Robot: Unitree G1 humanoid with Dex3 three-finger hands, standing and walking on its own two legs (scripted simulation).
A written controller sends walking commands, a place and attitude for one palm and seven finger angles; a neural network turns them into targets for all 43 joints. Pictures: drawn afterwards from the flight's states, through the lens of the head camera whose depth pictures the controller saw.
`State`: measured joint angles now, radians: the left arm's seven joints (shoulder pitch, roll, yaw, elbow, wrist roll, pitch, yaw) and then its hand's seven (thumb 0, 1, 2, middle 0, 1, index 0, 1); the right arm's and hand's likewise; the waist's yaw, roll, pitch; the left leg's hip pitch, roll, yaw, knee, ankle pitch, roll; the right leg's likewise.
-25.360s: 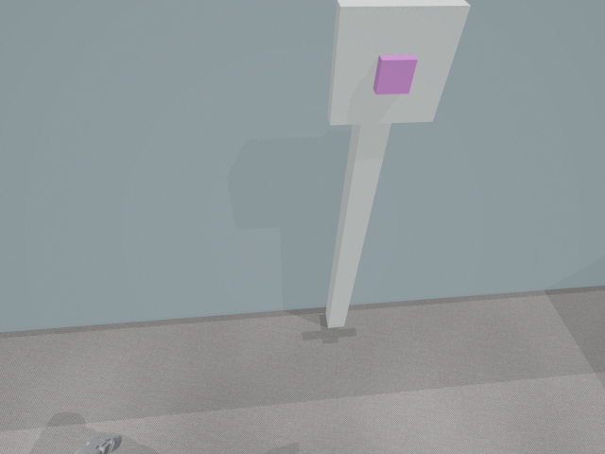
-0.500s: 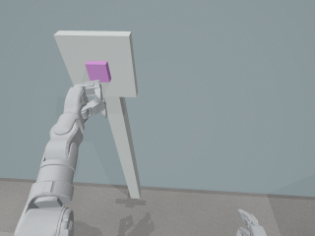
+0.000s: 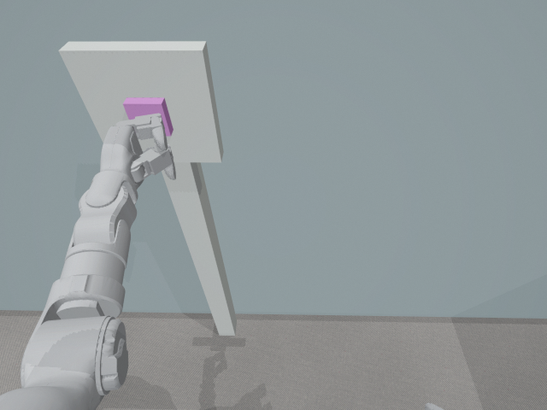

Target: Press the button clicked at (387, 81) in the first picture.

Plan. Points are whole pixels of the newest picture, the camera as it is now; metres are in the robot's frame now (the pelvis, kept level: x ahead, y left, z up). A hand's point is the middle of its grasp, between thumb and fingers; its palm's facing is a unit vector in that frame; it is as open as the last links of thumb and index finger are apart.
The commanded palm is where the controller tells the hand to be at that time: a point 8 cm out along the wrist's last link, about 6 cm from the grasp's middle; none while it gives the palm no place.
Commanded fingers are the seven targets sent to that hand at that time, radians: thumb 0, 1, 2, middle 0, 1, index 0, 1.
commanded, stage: press the button with the knuckle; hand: left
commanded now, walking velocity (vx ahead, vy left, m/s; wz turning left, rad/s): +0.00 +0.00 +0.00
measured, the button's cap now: (150, 115) +0.49 +0.19 +0.20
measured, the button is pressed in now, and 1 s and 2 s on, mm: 1 7 0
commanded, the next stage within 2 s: hold the button down briefly in 0.34 s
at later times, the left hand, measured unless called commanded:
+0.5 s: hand (165, 148) +0.45 +0.17 +0.17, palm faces +0.03 -1.00 -0.04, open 2.9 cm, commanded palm +0.45 +0.21 +0.17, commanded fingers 0.00 0.90 0.90 -1.30 -1.50 -1.30 -1.50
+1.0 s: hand (164, 151) +0.44 +0.17 +0.17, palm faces +0.01 -1.00 -0.01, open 2.8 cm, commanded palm +0.42 +0.21 +0.17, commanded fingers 0.00 0.90 0.90 -1.30 -1.50 -1.30 -1.50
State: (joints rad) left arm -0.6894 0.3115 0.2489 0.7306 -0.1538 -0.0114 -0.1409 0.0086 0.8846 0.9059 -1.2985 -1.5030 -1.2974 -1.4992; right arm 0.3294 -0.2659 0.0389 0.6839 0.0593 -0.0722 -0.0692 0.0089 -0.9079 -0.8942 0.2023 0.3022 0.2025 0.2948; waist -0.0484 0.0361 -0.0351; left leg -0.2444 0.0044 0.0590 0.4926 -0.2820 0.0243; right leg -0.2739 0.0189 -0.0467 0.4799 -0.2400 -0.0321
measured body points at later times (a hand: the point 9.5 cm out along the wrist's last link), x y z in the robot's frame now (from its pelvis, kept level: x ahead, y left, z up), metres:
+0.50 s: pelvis -0.02 +0.00 -0.01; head +0.01 -0.01 +0.44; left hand +0.44 +0.22 +0.18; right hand +0.05 -0.26 -0.12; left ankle -0.02 +0.10 -0.74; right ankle +0.01 -0.10 -0.74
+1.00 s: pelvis -0.03 +0.00 -0.01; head +0.00 +0.00 +0.44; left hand +0.43 +0.22 +0.17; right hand +0.01 -0.26 -0.13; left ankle -0.02 +0.10 -0.74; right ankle +0.01 -0.10 -0.74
